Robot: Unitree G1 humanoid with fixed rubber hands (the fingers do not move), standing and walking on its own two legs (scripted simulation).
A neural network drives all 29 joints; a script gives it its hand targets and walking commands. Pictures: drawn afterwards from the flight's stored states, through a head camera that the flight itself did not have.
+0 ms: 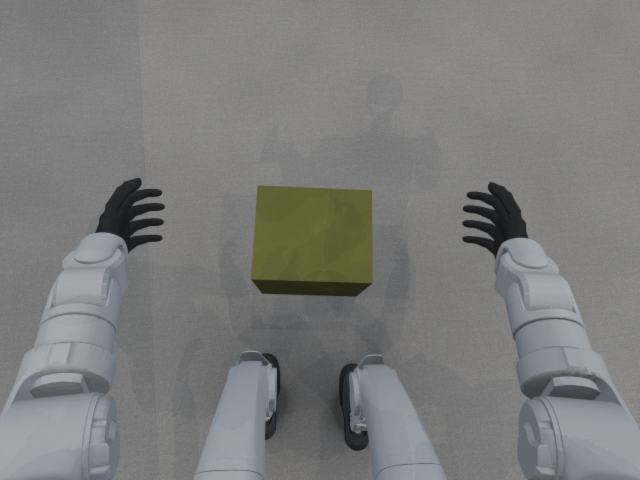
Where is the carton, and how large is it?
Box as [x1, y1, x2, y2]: [251, 185, 372, 296]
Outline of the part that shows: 258,185 251,279 262,293 355,296 372,283 371,190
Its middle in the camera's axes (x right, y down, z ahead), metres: -0.02 +0.01 +0.97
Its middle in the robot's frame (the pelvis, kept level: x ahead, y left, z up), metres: +0.50 +0.00 -0.55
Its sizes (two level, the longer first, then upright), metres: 0.259 0.213 0.255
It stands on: the floor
